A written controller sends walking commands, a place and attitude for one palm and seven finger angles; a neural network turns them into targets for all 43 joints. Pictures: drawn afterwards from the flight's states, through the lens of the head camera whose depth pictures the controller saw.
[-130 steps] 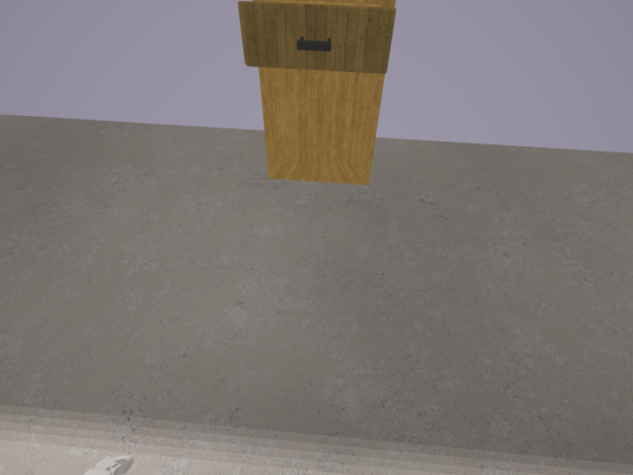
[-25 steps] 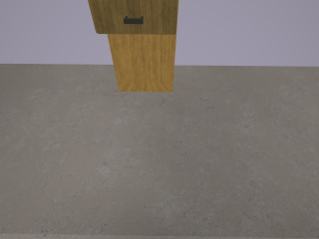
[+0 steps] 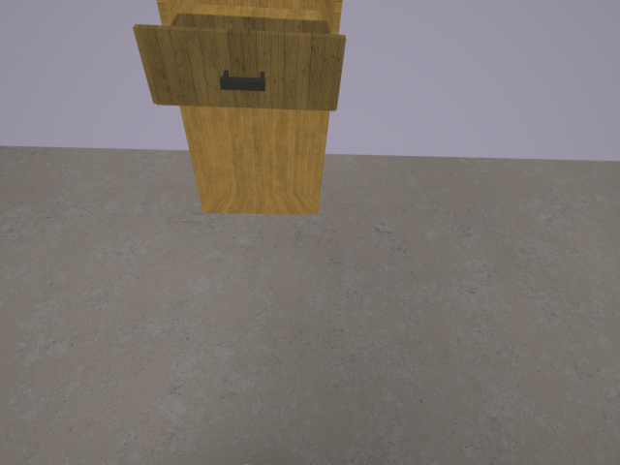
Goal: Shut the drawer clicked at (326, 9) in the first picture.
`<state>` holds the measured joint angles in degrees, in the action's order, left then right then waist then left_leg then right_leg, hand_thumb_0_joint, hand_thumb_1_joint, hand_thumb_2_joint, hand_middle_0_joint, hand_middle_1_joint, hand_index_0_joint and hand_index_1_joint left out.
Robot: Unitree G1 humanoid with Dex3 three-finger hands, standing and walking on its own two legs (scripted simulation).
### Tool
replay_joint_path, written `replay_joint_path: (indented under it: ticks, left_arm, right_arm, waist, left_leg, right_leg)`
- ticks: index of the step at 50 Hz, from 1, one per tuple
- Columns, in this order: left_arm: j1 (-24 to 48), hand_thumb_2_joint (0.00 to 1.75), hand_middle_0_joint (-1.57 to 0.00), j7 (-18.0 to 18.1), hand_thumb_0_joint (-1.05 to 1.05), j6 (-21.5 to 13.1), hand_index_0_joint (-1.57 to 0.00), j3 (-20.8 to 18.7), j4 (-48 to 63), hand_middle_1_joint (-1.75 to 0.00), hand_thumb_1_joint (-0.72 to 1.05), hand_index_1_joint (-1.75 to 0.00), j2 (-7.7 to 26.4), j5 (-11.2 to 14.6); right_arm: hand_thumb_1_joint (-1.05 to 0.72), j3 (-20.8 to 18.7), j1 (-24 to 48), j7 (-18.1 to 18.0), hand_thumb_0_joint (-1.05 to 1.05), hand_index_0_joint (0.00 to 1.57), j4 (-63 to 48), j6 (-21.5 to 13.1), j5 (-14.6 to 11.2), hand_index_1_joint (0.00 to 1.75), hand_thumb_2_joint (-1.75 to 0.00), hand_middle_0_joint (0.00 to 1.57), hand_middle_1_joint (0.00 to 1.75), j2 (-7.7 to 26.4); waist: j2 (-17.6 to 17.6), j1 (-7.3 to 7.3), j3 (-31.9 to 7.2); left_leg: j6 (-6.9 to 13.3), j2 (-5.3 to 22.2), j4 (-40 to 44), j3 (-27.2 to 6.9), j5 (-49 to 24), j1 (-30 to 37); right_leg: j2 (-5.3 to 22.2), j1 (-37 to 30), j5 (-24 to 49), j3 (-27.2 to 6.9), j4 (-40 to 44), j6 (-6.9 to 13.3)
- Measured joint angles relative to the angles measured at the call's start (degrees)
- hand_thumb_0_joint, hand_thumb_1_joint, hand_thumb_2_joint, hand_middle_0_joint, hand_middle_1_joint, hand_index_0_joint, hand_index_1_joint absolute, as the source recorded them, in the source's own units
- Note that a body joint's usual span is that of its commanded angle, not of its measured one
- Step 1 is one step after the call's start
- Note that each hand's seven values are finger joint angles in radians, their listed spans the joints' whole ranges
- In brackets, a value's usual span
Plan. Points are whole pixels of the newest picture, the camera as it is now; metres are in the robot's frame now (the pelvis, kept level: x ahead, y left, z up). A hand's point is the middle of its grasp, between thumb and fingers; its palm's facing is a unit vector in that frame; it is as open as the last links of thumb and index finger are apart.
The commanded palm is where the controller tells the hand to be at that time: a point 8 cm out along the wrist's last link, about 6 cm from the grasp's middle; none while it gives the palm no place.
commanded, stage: walk to a spot facing it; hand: left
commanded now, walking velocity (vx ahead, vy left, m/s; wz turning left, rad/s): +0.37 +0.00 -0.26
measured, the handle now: (243, 79) +0.88 +0.24 +0.04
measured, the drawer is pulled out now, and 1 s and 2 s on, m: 0.30 0.30 0.30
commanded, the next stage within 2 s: turn to face it in 0.46 s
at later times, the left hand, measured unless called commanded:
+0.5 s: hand (274, 343) +0.34 +0.09 -0.16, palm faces -0.17 -0.97 -0.19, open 7.4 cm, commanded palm none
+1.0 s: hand (260, 360) +0.32 +0.11 -0.19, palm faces +0.08 -0.99 -0.13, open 7.4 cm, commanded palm none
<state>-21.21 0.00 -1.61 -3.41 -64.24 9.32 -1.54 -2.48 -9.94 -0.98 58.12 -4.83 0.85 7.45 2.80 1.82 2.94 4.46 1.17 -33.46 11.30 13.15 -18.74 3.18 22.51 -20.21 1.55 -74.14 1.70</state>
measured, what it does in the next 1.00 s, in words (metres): walks ahead: right foot, then left foot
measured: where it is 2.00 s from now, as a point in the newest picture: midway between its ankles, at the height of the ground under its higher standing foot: (312, 379)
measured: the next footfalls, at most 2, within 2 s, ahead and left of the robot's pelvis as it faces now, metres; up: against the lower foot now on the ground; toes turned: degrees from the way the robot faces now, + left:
right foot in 0.44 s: +0.31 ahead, -0.18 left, +0.00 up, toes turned -17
left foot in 0.90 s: +0.43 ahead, +0.03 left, +0.00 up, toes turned +6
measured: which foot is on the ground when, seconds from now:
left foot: down 0.00-0.46, up 0.48-0.88, down 0.90-1.00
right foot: up 0.00-0.42, down 0.44-0.92, up 0.94-1.00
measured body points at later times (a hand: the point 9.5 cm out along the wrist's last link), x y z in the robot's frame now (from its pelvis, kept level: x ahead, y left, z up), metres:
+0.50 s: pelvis +0.20 -0.07 -0.01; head +0.23 -0.09 +0.44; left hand +0.35 +0.14 -0.15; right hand +0.05 -0.24 -0.16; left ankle +0.07 +0.07 -0.68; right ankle +0.27 -0.17 -0.73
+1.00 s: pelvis +0.33 -0.06 +0.00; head +0.34 -0.03 +0.45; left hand +0.32 +0.16 -0.17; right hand +0.40 -0.29 -0.13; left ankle +0.39 +0.03 -0.73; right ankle +0.27 -0.18 -0.69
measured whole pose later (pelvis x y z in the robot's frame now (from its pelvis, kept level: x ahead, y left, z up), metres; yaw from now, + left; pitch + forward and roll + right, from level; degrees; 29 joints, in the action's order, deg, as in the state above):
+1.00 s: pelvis +0.33 -0.06 +0.00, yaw +0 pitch -2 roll -1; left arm -16.6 1.6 1.5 -2.5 -62.5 9.2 -0.9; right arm -1.0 -10.0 -1.0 58.0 -0.3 1.3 8.4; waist 2.9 1.8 3.2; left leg 3.7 1.9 -35.1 6.9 13.8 -20.0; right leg 4.2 16.1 -31.9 7.7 -50.7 -1.5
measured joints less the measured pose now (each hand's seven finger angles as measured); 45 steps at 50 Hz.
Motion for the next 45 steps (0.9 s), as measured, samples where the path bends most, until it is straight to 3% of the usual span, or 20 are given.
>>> replay_joint_path:
  ticks: [4,9,14,20,22,24,27,30,34,37,44,45]
  left_arm:
    - [3.71,0.9,-0.19,-0.27,0.01,0.6,-0.19,-0.68,3.48,-0.3,0.91,-0.3,0.56,-0.57]
    - [7.1,0.9,-0.19,-0.78,0.01,1.78,-0.19,-1.19,5.3,-0.3,0.91,-0.3,0.66,-0.68]
    - [9.56,0.9,-0.19,-1.42,0.01,2.67,-0.19,-0.99,5.24,-0.3,0.92,-0.3,0.68,-0.57]
    - [12.81,0.9,-0.19,-1.66,0.01,2.35,-0.19,-0.37,5.47,-0.3,0.91,-0.3,0.12,-0.4]
    - [13.6,0.9,-0.19,-1.69,0.01,1.24,-0.19,-0.13,6.03,-0.3,0.91,-0.3,0.07,-0.49]
    - [14.45,0.9,-0.19,-1.38,0.01,-0.72,-0.19,-0.18,6.4,-0.3,0.91,-0.3,-0.06,-0.55]
    - [14.06,0.9,-0.19,-0.65,0.0,-2.09,-0.2,0.12,6.3,-0.3,0.91,-0.3,-0.72,0.24]
    - [12.34,0.9,-0.2,0.98,-0.02,-2.8,-0.2,-0.7,6.06,-0.3,0.94,-0.3,-0.76,1.02]
    - [10.04,0.9,-0.2,1.48,-0.02,-2.44,-0.2,0.12,4.54,-0.3,0.95,-0.3,0.1,0.27]
    - [8.46,0.9,-0.2,1.44,-0.02,-1.69,-0.2,0.78,3.31,-0.3,0.94,-0.3,-0.19,0.16]
    - [5.14,0.9,-0.19,1.28,0.0,0.28,-0.2,1.19,2.32,-0.3,0.92,-0.3,-0.92,0.12]
    - [4.47,0.9,-0.2,1.27,0.0,0.65,-0.2,1.17,2.22,-0.3,0.92,-0.3,-0.94,0.26]
  right_arm:
    - [-0.96,-0.71,-4.47,-0.63,-0.02,0.2,2.13,-0.18,0.03,0.3,-0.9,0.2,0.3,1.65]
    - [-0.94,-0.24,-9.85,-0.45,-0.01,0.2,4.62,0.01,-0.03,0.3,-0.9,0.2,0.3,1.68]
    - [-0.92,0.26,-13.84,-0.28,0.0,0.19,6.18,0.04,0.19,0.3,-0.9,0.2,0.3,0.55]
    - [-0.91,0.77,-17.35,-0.06,0.0,0.2,7.82,0.55,0.88,0.3,-0.9,0.2,0.3,-0.52]
    - [-0.91,0.88,-18.66,0.05,0.0,0.2,8.52,0.93,0.78,0.3,-0.9,0.2,0.3,-0.89]
    - [-0.91,1.03,-18.6,0.39,0.0,0.2,9.47,1.78,0.22,0.3,-0.9,0.2,0.3,-1.37]
    - [-0.91,0.84,-16.03,0.52,0.01,0.2,9.45,2.98,-0.37,0.3,-0.9,0.2,0.3,-1.24]
    - [-0.91,0.27,-12.4,0.14,0.01,0.2,7.57,3.52,-0.1,0.3,-0.9,0.2,0.3,-0.34]
    - [-0.91,-0.3,-7.27,-0.09,0.01,0.19,4.0,3.89,0.22,0.3,-0.9,0.2,0.3,1.07]
    - [-0.93,-0.51,-4.47,-0.27,0.01,0.19,2.48,4.23,0.25,0.3,-0.9,0.2,0.3,1.97]
    - [-0.93,0.35,-1.62,0.58,0.01,0.19,1.24,4.81,0.2,0.3,-0.9,0.2,0.3,2.61]
    - [-0.93,0.51,-1.64,0.68,0.01,0.19,0.93,4.65,0.28,0.3,-0.9,0.2,0.3,2.63]
  waist:
    - [-0.01,-0.15,-1.25]
    - [-0.15,-1.0,-2.26]
    - [-1.03,-2.75,-1.75]
    - [-2.4,-5.35,-0.12]
    - [-2.97,-5.62,0.28]
    - [-3.35,-5.06,1.14]
    - [-3.21,-4.38,1.81]
    - [-3.6,-3.75,0.68]
    - [-4.3,-4.02,-0.99]
    - [-4.63,-3.82,-1.76]
    - [-2.89,-1.03,-1.36]
    - [-2.66,-0.79,-1.42]
  left_leg:
    - [0.38,-1.27,6.75,1.28,-0.56,5.82]
    - [-0.25,-2.12,12.64,2.53,-0.06,11.86]
    - [-1.91,-1.31,15.78,4.06,2.01,17.26]
    - [-5.43,1.44,13.9,6.5,7.68,21.49]
    - [-6.87,3.5,9.23,6.79,11.38,21.38]
    - [-6.65,6.2,-5.61,4.3,14.99,16.34]
    - [-5.25,5.32,-31.01,-3.49,14.26,4.63]
    - [-5.14,5.54,-37.2,-6.3,8.83,-4.41]
    - [-5.93,6.11,-30.52,-7.2,4.33,-11.25]
    - [-6.36,6.05,-22.46,-6.99,1.67,-11.97]
    - [-5.87,4.06,-4.73,-4.98,-0.61,-3.94]
    - [-4.81,3.68,-2.13,-4.95,-2.65,-2.14]
  right_leg:
    - [2.62,9.16,5.69,-0.22,4.22,-1.12]
    - [4.51,13.92,12.15,-0.58,11.74,-2.65]
    - [5.01,12.05,13.49,1.43,23.83,-2.81]
    - [2.79,6.19,9.24,4.56,36.0,-0.65]
    - [1.09,2.35,8.87,5.97,40.38,0.64]
    - [-0.09,1.77,11.29,6.83,38.81,2.0]
    - [-0.93,-1.28,6.64,7.47,38.14,2.72]
    - [-1.89,-5.81,7.17,8.29,43.28,2.18]
    - [-2.38,-10.12,7.72,9.57,48.39,2.2]
    - [-2.44,-12.61,6.94,10.75,49.98,1.64]
    - [-1.13,-15.43,1.06,13.65,45.45,-0.67]
    - [-0.7,-14.98,-0.6,13.99,43.12,-1.2]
